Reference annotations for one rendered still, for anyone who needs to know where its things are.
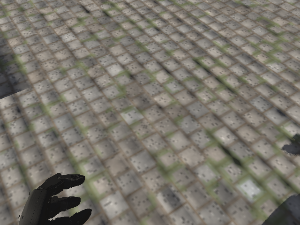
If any left robot hand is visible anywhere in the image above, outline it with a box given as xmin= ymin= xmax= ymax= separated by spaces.
xmin=18 ymin=172 xmax=92 ymax=225

